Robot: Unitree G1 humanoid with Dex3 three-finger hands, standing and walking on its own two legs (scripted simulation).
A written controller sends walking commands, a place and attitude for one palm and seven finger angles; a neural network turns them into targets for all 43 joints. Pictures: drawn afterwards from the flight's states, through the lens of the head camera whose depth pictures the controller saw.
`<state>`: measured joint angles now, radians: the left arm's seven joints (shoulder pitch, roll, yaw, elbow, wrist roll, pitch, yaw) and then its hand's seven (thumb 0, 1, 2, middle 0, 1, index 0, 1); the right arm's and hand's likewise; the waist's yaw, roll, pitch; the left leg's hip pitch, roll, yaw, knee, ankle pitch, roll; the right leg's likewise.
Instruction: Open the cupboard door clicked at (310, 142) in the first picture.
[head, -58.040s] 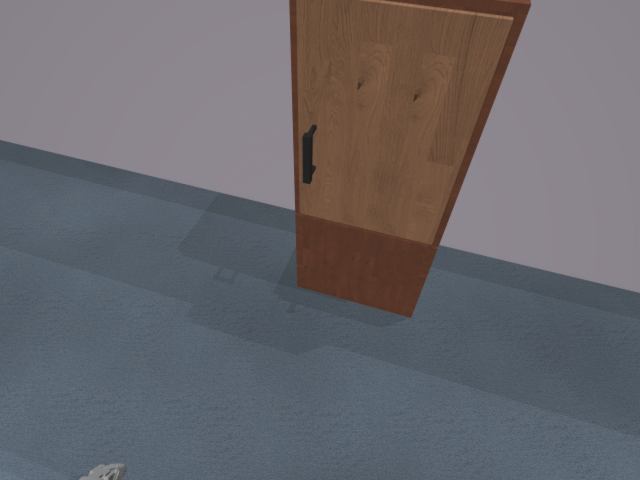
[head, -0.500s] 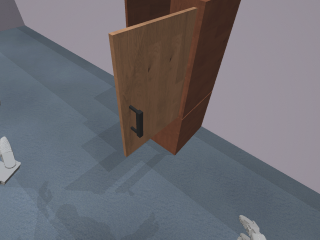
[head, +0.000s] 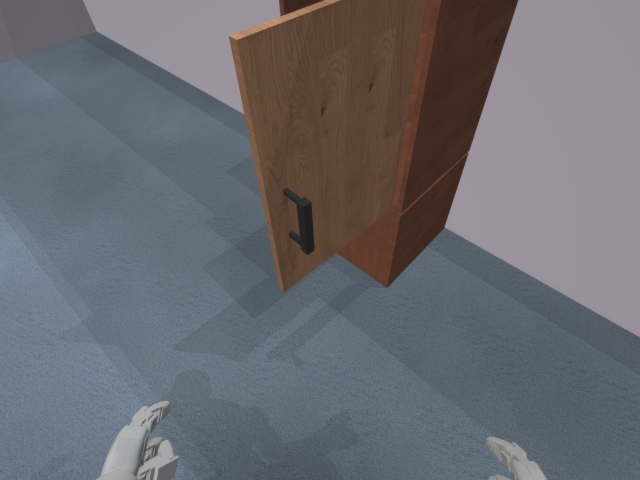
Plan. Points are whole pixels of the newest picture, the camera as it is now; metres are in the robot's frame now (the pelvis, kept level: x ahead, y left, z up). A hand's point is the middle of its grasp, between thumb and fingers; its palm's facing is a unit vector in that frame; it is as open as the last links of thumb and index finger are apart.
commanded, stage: let the arm hang, fingers relaxed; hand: left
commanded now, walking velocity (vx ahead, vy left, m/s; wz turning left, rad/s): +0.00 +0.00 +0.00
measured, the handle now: (298, 221) +0.58 +0.07 -0.08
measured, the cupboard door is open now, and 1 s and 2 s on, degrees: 86 86 86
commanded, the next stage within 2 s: look to check the result in 0.90 s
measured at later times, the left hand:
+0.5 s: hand out of the picture -0.03 +0.18 -0.15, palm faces +0.04 -0.98 -0.20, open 7.3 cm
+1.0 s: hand out of the picture +0.00 +0.18 -0.15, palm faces +0.03 -0.98 -0.17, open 7.4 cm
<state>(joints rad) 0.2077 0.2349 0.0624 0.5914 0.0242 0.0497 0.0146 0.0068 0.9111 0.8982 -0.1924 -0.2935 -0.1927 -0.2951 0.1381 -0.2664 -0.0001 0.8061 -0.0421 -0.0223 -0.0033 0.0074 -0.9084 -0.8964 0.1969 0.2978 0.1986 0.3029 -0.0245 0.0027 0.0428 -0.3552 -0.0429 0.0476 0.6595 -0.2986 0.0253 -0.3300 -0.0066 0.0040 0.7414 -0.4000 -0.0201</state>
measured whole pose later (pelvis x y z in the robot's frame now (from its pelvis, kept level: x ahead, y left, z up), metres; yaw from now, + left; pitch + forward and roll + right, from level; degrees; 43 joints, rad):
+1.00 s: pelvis +0.01 +0.02 +0.03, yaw +0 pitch -2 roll +0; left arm 0.28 0.13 0.00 1.16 0.01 -0.01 0.03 0.00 0.91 0.90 -0.20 -0.29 -0.20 -0.30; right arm 0.26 -0.13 0.00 1.16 -0.02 -0.01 -0.04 0.00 -0.91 -0.90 0.20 0.30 0.20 0.30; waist 0.00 0.00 0.05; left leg -0.18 -0.03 0.04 0.40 -0.19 0.04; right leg -0.13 0.01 0.00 0.41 -0.25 -0.02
